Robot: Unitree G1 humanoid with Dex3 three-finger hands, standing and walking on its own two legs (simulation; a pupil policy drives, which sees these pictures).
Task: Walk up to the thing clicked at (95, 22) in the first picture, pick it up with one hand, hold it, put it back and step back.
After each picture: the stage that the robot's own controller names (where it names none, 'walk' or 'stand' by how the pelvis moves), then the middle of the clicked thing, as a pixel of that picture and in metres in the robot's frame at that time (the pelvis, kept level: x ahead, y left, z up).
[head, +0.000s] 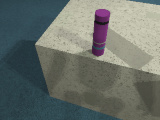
stand; (99, 34) +0.68 -0.08 -0.02
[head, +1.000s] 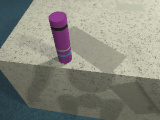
walk; (61, 40) +0.58 +0.13 +0.00
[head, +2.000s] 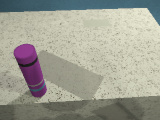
stand; (32, 73) +0.43 +0.20 -0.01
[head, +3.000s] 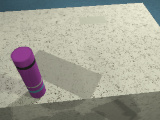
stand; (31, 75) +0.42 +0.21 -0.02
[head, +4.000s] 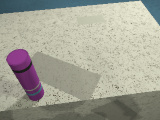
stand; (28, 78) +0.41 +0.21 -0.02
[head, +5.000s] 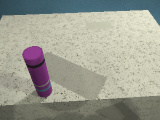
stand; (39, 74) +0.44 +0.18 -0.03
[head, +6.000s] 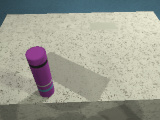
stand; (42, 74) +0.44 +0.18 -0.03
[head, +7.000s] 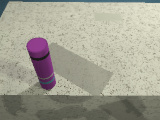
rise first; (43, 66) +0.44 +0.17 -0.02
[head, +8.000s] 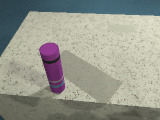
rise first; (54, 70) +0.45 +0.16 -0.02
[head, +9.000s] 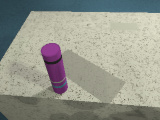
go down; (56, 71) +0.44 +0.15 -0.02
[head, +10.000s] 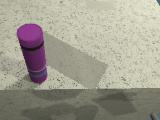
go down; (35, 58) +0.45 +0.14 +0.01
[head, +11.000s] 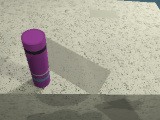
approach; (38, 62) +0.44 +0.15 +0.02
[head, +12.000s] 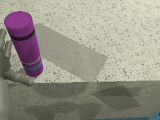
close in; (28, 49) +0.46 +0.16 +0.05
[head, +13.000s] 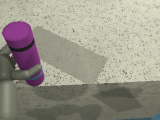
lift; (28, 59) +0.42 +0.16 +0.05
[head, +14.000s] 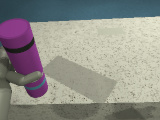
lift; (28, 64) +0.33 +0.16 +0.19
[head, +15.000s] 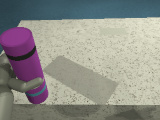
hold; (29, 71) +0.32 +0.16 +0.16
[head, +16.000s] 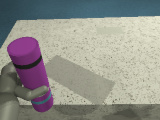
hold; (35, 79) +0.31 +0.15 +0.13
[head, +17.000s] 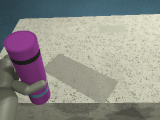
hold; (32, 73) +0.32 +0.15 +0.15
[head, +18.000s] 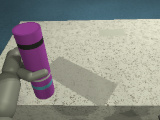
crouch; (37, 65) +0.36 +0.15 +0.15
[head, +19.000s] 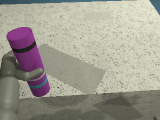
lower; (31, 65) +0.41 +0.15 +0.06
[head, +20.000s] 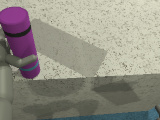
lower; (23, 48) +0.45 +0.16 +0.06
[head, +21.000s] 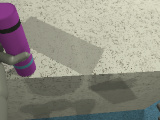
lower; (16, 45) +0.46 +0.17 +0.07
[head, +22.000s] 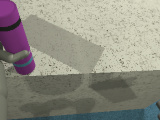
lower; (16, 43) +0.46 +0.17 +0.07
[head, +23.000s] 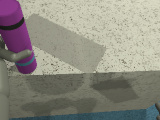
lower; (18, 42) +0.46 +0.17 +0.07
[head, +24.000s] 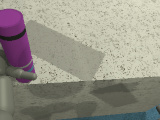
withdraw; (18, 52) +0.44 +0.16 +0.06
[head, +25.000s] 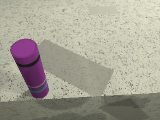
sink last; (33, 73) +0.39 +0.16 +0.03
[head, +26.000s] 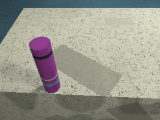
stand; (47, 68) +0.43 +0.17 +0.03
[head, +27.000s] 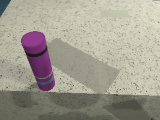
stand; (41, 65) +0.42 +0.17 +0.04
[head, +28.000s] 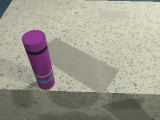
stand; (41, 63) +0.43 +0.17 +0.04
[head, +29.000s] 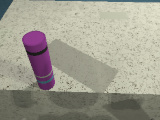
stand; (41, 64) +0.43 +0.17 +0.04
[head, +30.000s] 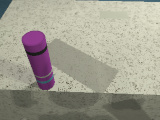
stand; (41, 64) +0.43 +0.17 +0.04
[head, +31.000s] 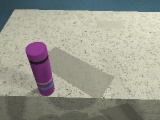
stand; (42, 71) +0.43 +0.17 +0.00
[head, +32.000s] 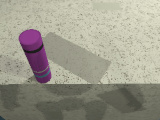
walk; (38, 60) +0.45 +0.18 -0.01
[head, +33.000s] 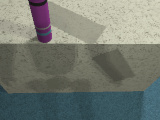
walk; (41, 17) +0.63 +0.19 +0.00
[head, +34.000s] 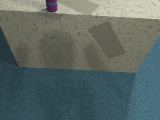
walk; out of the picture +0.96 +0.20 -0.01
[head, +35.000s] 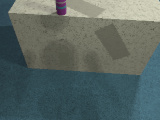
stand; out of the picture +1.02 +0.15 -0.02
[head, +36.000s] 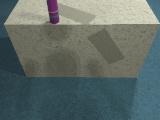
stand; (52, 5) +1.04 +0.20 -0.03
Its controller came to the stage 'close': yes
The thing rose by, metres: 0.19
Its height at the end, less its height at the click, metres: +0.00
